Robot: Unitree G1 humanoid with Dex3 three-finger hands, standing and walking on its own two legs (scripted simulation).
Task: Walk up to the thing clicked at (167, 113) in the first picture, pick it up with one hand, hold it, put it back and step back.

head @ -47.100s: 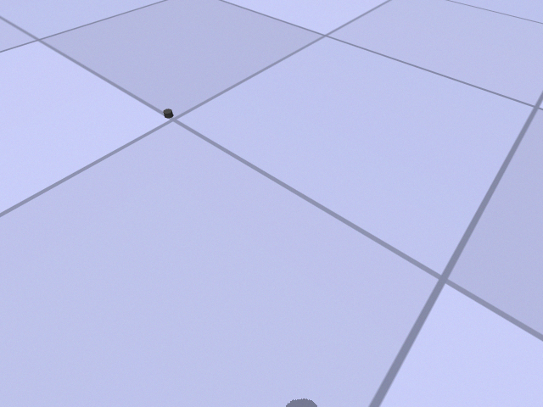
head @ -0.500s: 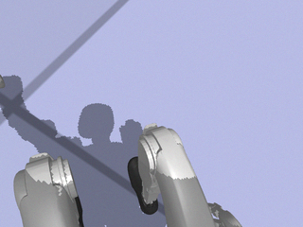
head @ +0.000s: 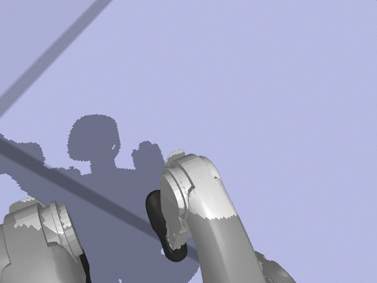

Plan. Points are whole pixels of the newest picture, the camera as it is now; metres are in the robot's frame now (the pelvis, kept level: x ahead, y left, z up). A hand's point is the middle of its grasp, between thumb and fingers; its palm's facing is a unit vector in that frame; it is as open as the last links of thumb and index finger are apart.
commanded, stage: rest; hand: left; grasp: from above
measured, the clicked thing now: out of the picture +0.49 +0.30 -0.27
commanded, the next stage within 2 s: open in 0.70 s
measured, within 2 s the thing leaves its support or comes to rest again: rests again in 0.36 s
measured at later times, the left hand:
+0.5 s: hand out of the picture +0.47 +0.29 -0.26, palm faces -0.46 -0.13 -0.88, open 5.7 cm
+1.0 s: hand out of the picture +0.47 +0.29 -0.26, palm faces -0.47 -0.13 -0.87, open 7.0 cm
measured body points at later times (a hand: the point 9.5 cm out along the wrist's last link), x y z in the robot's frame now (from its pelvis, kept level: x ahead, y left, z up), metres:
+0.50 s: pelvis +0.00 +0.00 +0.00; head +0.29 +0.12 +0.32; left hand +0.49 +0.29 -0.21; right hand +0.03 -0.25 -0.06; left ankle +0.06 +0.12 -0.28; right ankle +0.11 -0.12 -0.28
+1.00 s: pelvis -0.01 +0.01 +0.00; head +0.29 +0.12 +0.31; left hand +0.49 +0.30 -0.21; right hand +0.02 -0.25 -0.05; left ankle +0.06 +0.12 -0.28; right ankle +0.11 -0.12 -0.28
